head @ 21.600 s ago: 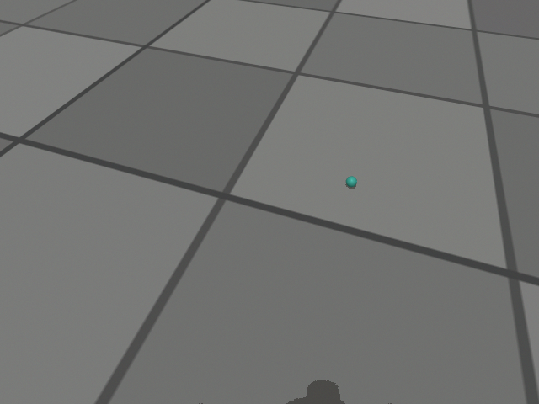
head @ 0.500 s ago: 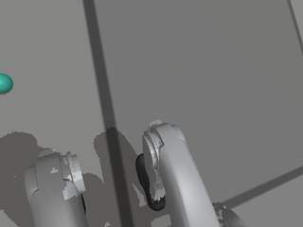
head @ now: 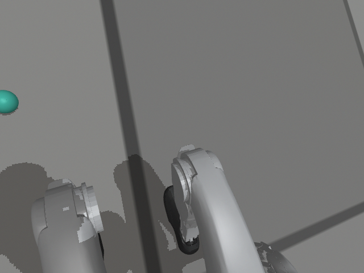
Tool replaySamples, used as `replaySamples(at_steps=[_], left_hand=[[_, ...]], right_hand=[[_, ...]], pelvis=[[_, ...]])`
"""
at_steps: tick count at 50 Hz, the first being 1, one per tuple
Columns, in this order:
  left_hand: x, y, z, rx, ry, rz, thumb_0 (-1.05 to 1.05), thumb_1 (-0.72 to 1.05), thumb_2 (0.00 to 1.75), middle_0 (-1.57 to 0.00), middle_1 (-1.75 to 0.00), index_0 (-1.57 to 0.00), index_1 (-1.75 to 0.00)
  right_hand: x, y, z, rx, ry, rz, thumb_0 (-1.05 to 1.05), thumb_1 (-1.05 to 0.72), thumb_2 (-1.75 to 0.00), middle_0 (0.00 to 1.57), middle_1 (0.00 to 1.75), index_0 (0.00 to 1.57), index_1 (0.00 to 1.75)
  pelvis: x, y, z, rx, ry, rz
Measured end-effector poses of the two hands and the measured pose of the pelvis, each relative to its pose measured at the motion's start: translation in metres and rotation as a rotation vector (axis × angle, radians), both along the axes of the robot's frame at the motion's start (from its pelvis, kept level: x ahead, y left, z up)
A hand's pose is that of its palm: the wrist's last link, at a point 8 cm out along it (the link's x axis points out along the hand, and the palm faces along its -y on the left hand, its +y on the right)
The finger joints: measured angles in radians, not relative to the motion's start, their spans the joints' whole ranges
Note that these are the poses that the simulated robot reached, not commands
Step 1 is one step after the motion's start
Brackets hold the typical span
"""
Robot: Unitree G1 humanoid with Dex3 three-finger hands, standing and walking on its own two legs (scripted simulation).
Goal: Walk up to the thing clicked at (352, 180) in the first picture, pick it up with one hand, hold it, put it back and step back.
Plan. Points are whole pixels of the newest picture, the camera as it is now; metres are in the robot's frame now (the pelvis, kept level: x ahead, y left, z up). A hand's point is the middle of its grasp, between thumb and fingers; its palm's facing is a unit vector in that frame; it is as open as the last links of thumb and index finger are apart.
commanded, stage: approach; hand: left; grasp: from above
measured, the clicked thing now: (4, 101) +0.52 +0.29 -0.30
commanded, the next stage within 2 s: close in in 0.62 s
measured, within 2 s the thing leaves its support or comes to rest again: neither
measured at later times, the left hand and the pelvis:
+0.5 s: hand (0, 79) +0.53 +0.26 -0.17, palm faces -0.43 -0.06 -0.90, open 13.5 cm; pelvis +0.00 -0.01 +0.00, yaw +0 degrees
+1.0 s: hand out of the picture +0.51 +0.29 -0.19, palm faces -0.47 -0.09 -0.88, open 13.1 cm; pelvis +0.00 +0.00 +0.00, yaw -1 degrees
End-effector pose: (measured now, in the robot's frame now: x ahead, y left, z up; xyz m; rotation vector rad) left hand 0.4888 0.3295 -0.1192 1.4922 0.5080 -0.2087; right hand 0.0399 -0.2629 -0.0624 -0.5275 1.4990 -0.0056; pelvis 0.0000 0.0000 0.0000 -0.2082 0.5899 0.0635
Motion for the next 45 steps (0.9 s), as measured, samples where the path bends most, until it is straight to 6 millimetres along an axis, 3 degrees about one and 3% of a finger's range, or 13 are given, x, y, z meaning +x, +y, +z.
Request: replaySamples(at_steps=[6,16,21,26,33,39,45], left_hand=[[0.01,-0.01,0.005,0.01,-0.006,-0.021,0.0,-0.48,0.97,-0.14,-1.01,-0.14,-1.01],[0.047,-0.062,0.012,-0.011,-0.054,-0.069,0.0,-0.47,0.95,-0.14,-1.05,-0.15,-1.04],[0.053,-0.074,0.013,0.016,-0.05,-0.039,0.0,-0.46,0.95,-0.15,-1.04,-0.16,-1.03],[0.04,-0.068,0.005,0.028,0.008,0.02,0.0,-0.44,0.93,-0.16,-1.02,-0.17,-1.01],[0.021,-0.038,-0.004,0.008,0.06,0.055,0.0,-0.43,0.92,-0.18,-0.99,-0.19,-0.99],[0.03,-0.022,0.003,0.003,0.009,0.014,0.0,-0.42,0.93,-0.19,-1.0,-0.2,-0.99],[0.039,-0.027,-0.001,-0.003,0.003,-0.019,0.0,-0.41,0.95,-0.18,-1.02,-0.2,-1.01]], right_hand=[[-0.005,0.0,0.0,0.003,0.009,-0.007,0.0,-0.91,-0.9,0.2,0.3,0.21,0.3],[-0.02,-0.002,0.008,-0.014,0.016,-0.057,0.0,-0.91,-0.9,0.2,0.3,0.21,0.3],[-0.029,-0.002,0.006,0.004,0.028,-0.091,0.0,-0.91,-0.9,0.2,0.3,0.2,0.3],[-0.032,0.0,-0.001,0.038,0.037,-0.101,0.0,-0.91,-0.9,0.2,0.3,0.21,0.3],[-0.021,-0.004,-0.009,0.031,0.04,-0.05,0.0,-0.91,-0.9,0.2,0.3,0.21,0.3],[-0.008,-0.01,-0.006,-0.017,0.044,-0.001,0.0,-0.91,-0.9,0.2,0.3,0.21,0.3],[0.002,-0.009,0.005,-0.048,0.032,0.011,0.0,-0.91,-0.9,0.2,0.3,0.2,0.3]], pelvis=[[0.0,-0.001,0.001,0.006,0.007,0.0],[0.002,-0.004,0.002,0.01,0.03,-0.008],[0.003,-0.005,0.004,0.018,0.037,-0.015],[0.002,-0.008,0.005,0.032,0.026,-0.019],[-0.002,-0.011,0.001,0.036,0.001,-0.016],[0.0,-0.009,-0.003,0.021,0.003,-0.01],[0.004,-0.004,0.0,0.001,0.013,-0.008]])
